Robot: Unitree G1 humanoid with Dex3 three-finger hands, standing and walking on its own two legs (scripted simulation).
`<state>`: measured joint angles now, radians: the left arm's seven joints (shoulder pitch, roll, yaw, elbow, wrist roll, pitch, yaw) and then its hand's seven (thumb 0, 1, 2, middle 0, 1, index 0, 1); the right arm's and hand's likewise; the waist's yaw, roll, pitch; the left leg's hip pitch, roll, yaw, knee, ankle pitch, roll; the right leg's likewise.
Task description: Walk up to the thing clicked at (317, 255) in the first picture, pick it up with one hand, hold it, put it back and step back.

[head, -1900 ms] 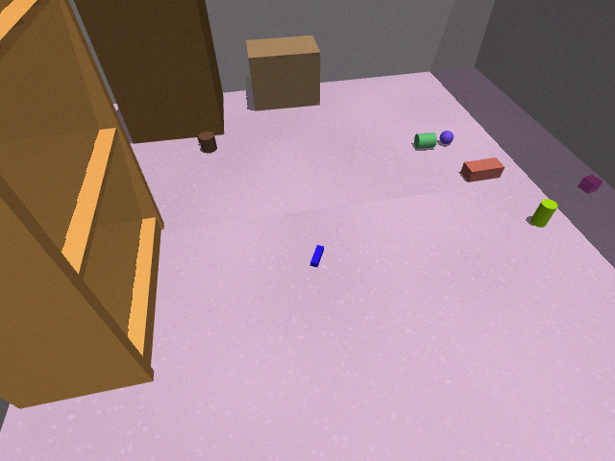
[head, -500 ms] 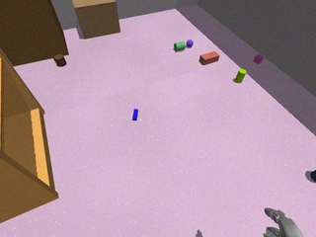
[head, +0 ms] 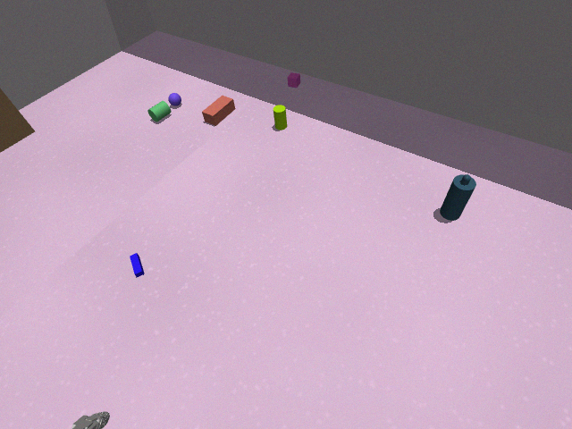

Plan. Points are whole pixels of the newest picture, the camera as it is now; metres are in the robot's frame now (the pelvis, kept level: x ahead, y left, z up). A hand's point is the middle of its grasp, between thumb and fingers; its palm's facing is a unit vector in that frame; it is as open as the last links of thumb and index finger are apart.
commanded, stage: walk up
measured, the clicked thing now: (136, 264) +0.85 +0.66 -0.74
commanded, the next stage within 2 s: none
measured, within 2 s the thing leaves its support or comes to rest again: neither
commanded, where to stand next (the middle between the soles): +0.07 +0.00 m, yaw -89 degrees
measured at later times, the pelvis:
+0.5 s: pelvis +0.06 +0.05 +0.01, yaw -32 degrees
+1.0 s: pelvis +0.06 +0.05 -0.01, yaw -57 degrees
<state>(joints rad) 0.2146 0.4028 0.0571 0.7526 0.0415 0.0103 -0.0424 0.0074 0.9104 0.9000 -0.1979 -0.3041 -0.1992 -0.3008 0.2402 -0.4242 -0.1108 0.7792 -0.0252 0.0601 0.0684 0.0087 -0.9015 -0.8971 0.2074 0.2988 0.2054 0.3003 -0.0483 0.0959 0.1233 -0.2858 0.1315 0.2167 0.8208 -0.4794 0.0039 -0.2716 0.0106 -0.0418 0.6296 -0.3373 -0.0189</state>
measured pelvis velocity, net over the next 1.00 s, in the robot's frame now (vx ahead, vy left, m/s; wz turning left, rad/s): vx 0.06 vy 0.05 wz -0.99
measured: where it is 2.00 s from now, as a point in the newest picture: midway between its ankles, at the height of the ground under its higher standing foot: outside the picture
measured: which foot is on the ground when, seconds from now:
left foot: up 0.00-0.28, down 0.30-0.72, up 0.74-0.98, down 1.00-1.00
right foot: down 0.00-0.30, up 0.32-0.70, down 0.72-1.00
